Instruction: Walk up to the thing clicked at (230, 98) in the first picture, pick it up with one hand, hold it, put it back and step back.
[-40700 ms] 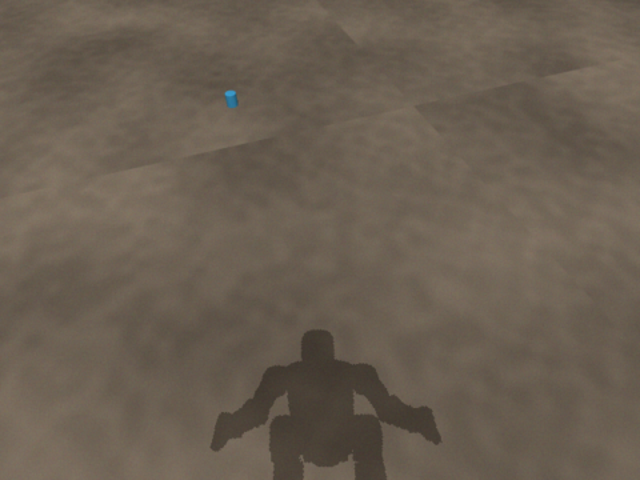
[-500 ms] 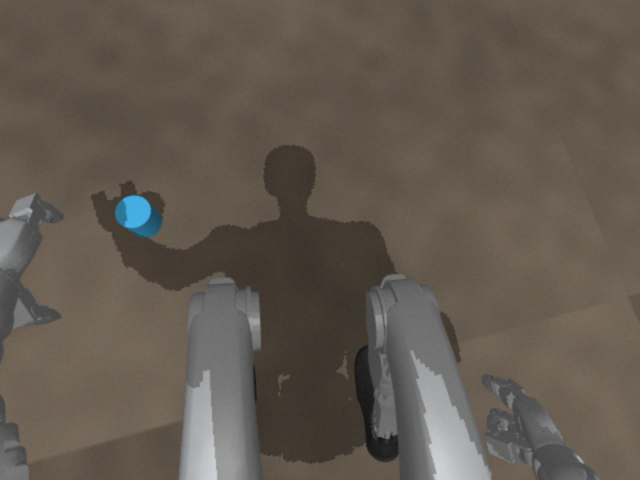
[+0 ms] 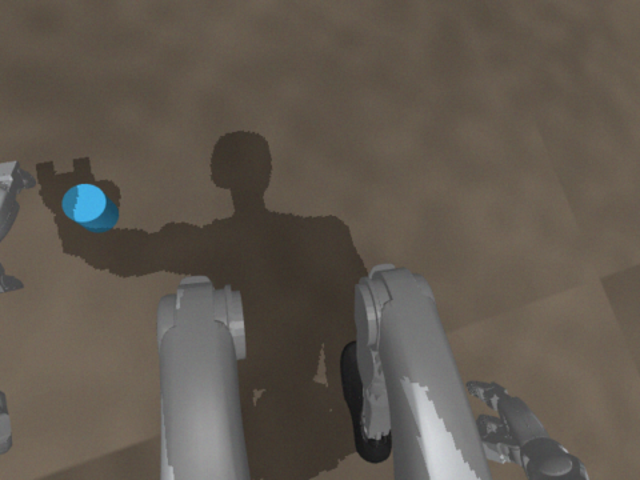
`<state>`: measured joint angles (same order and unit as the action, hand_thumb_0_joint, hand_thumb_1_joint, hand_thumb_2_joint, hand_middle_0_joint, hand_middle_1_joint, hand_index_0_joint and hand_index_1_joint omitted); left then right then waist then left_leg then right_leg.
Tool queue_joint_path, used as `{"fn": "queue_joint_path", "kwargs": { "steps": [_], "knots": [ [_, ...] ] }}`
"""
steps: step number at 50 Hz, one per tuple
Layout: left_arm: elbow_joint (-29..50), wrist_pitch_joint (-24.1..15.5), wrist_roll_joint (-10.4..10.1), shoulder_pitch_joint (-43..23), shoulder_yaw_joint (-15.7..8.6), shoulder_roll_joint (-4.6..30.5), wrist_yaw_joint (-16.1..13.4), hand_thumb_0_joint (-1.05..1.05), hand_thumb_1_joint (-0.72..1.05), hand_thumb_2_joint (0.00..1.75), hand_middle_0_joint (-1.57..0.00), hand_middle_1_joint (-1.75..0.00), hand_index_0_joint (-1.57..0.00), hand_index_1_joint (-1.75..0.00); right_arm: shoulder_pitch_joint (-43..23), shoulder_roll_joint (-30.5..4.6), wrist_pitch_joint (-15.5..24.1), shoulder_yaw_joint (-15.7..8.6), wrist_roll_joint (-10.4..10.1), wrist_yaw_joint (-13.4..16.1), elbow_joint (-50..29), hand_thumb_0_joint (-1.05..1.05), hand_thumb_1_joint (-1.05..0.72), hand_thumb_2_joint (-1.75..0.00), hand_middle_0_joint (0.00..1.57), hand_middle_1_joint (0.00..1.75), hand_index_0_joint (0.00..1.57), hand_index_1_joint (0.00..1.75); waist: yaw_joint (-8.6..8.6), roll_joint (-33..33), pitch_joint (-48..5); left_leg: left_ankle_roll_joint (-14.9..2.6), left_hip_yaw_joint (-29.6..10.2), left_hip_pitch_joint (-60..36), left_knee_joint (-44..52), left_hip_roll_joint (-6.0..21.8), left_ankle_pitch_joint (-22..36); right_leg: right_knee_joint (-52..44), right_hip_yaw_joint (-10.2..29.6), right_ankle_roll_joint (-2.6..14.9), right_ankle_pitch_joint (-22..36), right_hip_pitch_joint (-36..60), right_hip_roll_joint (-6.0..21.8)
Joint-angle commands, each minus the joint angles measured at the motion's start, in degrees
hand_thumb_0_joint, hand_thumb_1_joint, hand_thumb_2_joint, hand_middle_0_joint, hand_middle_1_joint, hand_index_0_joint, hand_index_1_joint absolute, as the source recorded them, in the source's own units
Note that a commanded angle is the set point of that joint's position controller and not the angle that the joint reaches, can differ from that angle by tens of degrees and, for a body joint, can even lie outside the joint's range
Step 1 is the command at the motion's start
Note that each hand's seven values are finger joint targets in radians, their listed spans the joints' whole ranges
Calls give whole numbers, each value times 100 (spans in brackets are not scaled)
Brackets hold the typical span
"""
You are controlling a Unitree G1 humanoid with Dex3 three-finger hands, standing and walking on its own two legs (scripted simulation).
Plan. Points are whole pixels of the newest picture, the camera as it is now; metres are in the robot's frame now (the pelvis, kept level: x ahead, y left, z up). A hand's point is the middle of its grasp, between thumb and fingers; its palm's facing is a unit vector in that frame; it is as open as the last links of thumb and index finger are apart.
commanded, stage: rise first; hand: left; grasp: from above
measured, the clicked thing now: (92, 209) +0.46 +0.35 -0.31
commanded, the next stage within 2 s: approach in 0.44 s
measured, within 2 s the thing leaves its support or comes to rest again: neither
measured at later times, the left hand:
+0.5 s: hand (21, 228) +0.39 +0.38 -0.18, palm faces -0.42 -0.13 -0.90, open 14.0 cm
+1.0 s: hand (105, 162) +0.49 +0.29 -0.18, palm faces -0.30 -0.06 -0.95, open 14.0 cm
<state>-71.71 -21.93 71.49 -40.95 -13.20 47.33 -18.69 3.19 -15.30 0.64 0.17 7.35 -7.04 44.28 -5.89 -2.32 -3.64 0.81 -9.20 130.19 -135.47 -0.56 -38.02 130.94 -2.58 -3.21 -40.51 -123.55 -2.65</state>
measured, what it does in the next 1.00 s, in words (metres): stands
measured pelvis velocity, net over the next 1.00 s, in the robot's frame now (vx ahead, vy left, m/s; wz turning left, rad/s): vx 0.01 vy -0.01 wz -0.03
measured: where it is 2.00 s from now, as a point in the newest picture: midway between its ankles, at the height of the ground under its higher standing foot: (294, 430)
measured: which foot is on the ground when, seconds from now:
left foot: down 0.00-1.00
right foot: down 0.00-1.00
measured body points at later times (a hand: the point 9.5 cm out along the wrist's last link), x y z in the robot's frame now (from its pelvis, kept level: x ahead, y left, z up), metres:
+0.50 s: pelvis +0.01 -0.01 -0.02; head +0.24 +0.09 +0.35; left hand +0.41 +0.39 -0.13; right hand +0.12 -0.28 -0.13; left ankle +0.08 +0.13 -0.31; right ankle +0.10 -0.14 -0.31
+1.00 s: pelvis +0.01 -0.01 -0.02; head +0.25 +0.08 +0.35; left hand +0.51 +0.29 -0.13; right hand +0.08 -0.29 -0.12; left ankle +0.08 +0.13 -0.31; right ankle +0.10 -0.14 -0.31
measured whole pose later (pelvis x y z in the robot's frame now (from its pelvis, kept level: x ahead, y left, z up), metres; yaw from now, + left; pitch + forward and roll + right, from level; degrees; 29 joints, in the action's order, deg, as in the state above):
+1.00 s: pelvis +0.01 -0.01 -0.02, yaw -2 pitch +34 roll -9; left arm -81.3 -11.1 75.6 -55.9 -8.7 44.7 -28.3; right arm 5.5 -14.8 1.1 3.8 8.8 -7.6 42.7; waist -15.3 -2.4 -3.0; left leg 2.0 -10.5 134.0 -139.6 0.6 -40.2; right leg 134.7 -3.2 -3.5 -40.9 -128.8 -4.1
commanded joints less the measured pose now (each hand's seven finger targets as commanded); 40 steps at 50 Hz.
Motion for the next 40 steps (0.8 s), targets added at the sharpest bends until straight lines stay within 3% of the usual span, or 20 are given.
{"fn": "queue_joint_path", "kwargs": {
  "steps": [1,17,24,27,29,31,33,36,38,40],
  "knots": [
    [724,-72,13,-1340,-325,1885,-320,0,-40,89,-18,-87,-18,-87,968,-1376,6,-425,56,54,-98,0,-89,-90,20,30,20,30,136,1678,-3781,-211,577,-3453,1439,7,972,-1190,-611,468,1085,1095,-78],
    [426,-230,149,-1492,-490,2211,-519,0,-52,99,-9,-98,-8,-98,922,-1392,-134,-289,251,2,-56,0,-90,-90,20,30,20,30,21,1763,-3766,-240,559,-3261,1094,42,1144,-904,-665,461,1232,1056,-146],
    [219,-230,92,-1602,-553,2314,-575,0,-55,102,-7,-100,-6,-100,915,-1422,-143,-252,291,9,-52,0,-89,-90,20,30,20,30,-59,1734,-3552,-239,568,-2939,1044,34,776,-907,-675,478,966,982,-149],
    [177,-225,149,-1586,-491,2283,-565,0,-61,110,-7,-96,-3,-100,921,-1415,-154,-215,310,10,-35,0,-90,-90,20,30,20,30,-65,1702,-3639,-245,571,-2980,968,30,924,-900,-673,469,1116,1053,-165],
    [76,-227,150,-1683,-401,2198,-584,0,-52,98,-6,-103,-7,-102,932,-1413,-149,-205,311,2,-22,0,-89,-89,20,30,20,30,-146,1678,-3523,-240,564,-2868,948,29,874,-879,-678,477,1102,1014,-164],
    [61,-241,150,-1982,-159,1959,-587,0,-52,98,-6,-103,-7,-102,983,-1419,-131,-196,321,2,31,0,-89,-89,20,30,20,30,-348,1670,-3401,-248,530,-2847,898,45,869,-895,-706,454,1120,920,-165],
    [102,-250,208,-2267,-20,1880,-644,0,-52,97,-6,-104,-8,-103,1072,-1447,-103,-165,345,2,53,0,-90,-89,20,30,20,30,-446,1787,-3455,-237,498,-2917,875,62,919,-867,-745,437,1182,902,-171],
    [59,-187,255,-2605,419,1402,-770,0,-53,98,-6,-105,-8,-104,1213,-1465,-35,-169,322,-4,84,0,-90,-90,20,30,20,30,-679,1995,-3514,-191,398,-3285,916,114,1087,-790,-840,433,1303,679,-186],
    [182,-81,288,-2794,439,1372,-931,0,-52,97,-6,-106,-8,-104,1314,-1530,15,-195,316,1,74,0,-90,-90,20,30,20,30,-733,2187,-3678,-168,398,-3449,952,124,1174,-757,-874,409,1400,705,-171],
    [291,124,278,-2918,407,1420,-1071,0,-52,97,-6,-106,-8,-104,1303,-1514,66,-218,279,15,29,0,-90,-90,20,30,20,30,-664,2360,-3911,-149,458,-3516,981,135,1173,-784,-831,431,1476,774,-179]
  ]
}}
